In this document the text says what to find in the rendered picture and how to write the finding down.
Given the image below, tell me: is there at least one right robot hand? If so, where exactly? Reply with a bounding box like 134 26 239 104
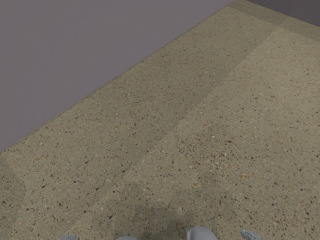
240 229 263 240

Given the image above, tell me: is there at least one robot right thigh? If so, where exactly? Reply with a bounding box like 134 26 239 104
186 226 218 240

